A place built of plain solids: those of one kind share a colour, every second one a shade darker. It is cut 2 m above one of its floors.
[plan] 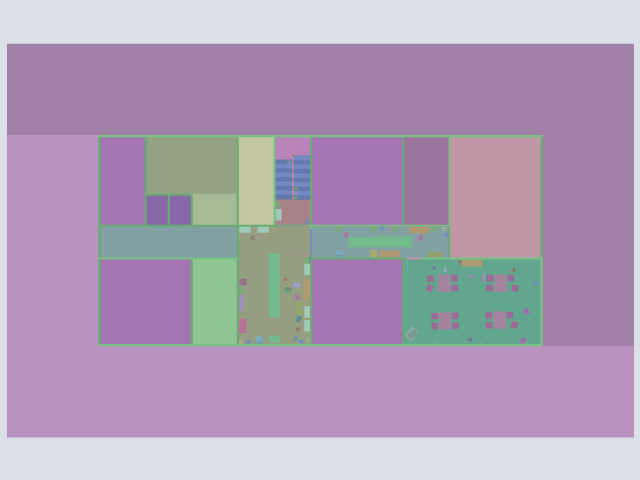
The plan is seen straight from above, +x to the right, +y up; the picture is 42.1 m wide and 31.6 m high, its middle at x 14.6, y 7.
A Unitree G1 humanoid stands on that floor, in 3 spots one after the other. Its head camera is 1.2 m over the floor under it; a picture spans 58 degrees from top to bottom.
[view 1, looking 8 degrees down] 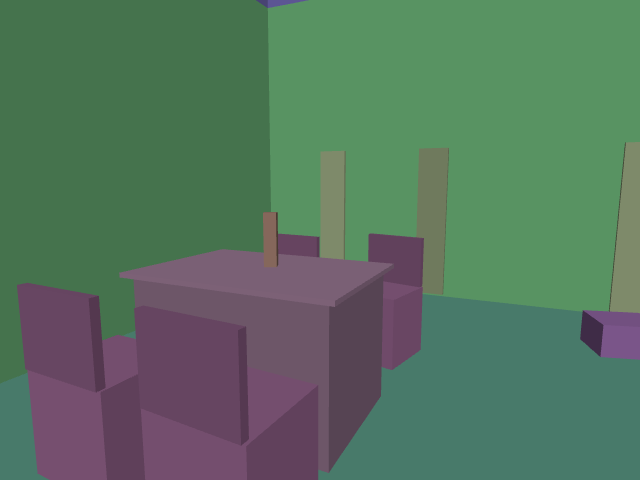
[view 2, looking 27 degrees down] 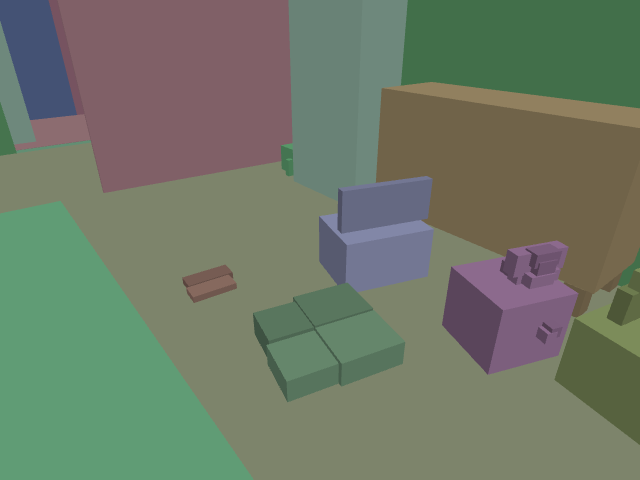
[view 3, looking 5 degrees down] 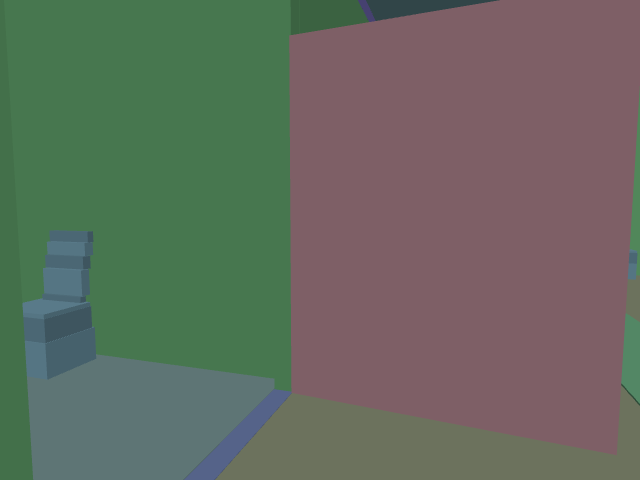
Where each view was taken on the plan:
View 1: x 24.62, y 2.98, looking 25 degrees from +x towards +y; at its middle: wall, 5.00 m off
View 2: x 11.61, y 2.58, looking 52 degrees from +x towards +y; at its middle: recycling_crate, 2.35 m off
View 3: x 12.97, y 8.47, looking -72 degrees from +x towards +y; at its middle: leaf_hall_corr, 2.57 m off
